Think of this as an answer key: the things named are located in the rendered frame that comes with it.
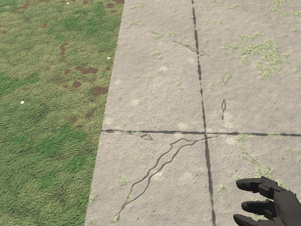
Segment right robot hand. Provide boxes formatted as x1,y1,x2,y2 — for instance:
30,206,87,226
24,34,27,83
233,176,301,226

